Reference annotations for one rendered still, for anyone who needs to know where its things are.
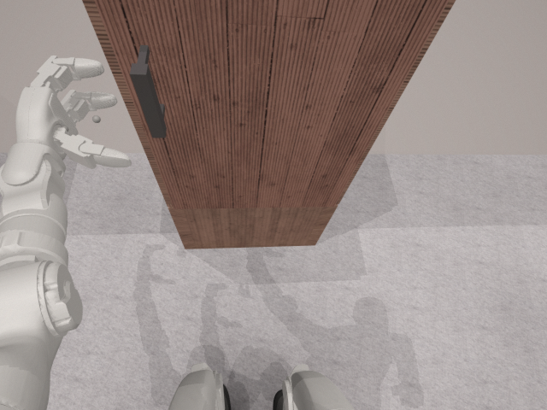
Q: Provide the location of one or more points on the left robot forearm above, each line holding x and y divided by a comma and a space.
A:
33, 216

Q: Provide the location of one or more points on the handle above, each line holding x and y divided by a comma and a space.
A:
145, 89

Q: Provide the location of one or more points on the robot left upper arm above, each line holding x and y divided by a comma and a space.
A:
38, 306

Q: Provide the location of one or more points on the robot left thigh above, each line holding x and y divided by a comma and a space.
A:
200, 390

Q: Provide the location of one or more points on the left robot hand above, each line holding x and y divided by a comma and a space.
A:
40, 114

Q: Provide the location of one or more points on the robot right shin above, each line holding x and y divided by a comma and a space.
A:
298, 368

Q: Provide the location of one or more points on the cupboard door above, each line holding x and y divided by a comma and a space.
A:
268, 103

